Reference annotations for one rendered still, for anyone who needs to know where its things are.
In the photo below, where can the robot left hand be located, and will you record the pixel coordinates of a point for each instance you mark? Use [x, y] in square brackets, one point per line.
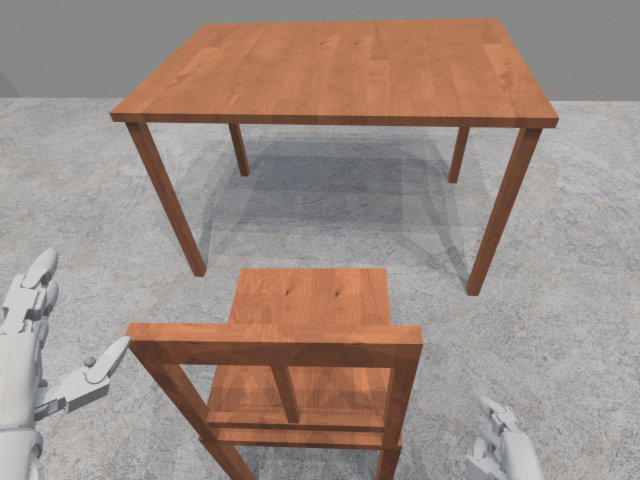
[27, 308]

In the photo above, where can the robot left forearm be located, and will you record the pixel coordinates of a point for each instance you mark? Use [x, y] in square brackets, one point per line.
[20, 449]

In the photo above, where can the chair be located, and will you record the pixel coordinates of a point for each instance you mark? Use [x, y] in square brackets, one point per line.
[308, 359]

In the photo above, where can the robot right hand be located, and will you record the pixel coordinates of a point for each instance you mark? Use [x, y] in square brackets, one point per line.
[514, 455]

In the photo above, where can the table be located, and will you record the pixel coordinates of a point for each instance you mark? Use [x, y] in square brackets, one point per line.
[423, 72]

